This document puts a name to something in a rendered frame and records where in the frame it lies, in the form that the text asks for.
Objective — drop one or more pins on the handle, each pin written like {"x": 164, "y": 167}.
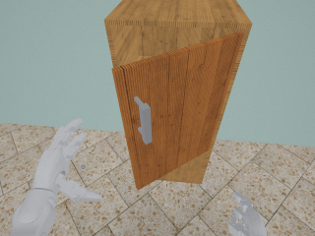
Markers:
{"x": 145, "y": 120}

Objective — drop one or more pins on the robot left hand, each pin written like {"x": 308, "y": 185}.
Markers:
{"x": 55, "y": 159}

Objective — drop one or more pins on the robot left forearm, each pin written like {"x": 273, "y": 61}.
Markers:
{"x": 36, "y": 214}

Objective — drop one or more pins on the cupboard door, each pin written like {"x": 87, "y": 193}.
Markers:
{"x": 185, "y": 89}

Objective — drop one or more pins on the robot right hand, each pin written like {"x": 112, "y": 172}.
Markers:
{"x": 251, "y": 221}

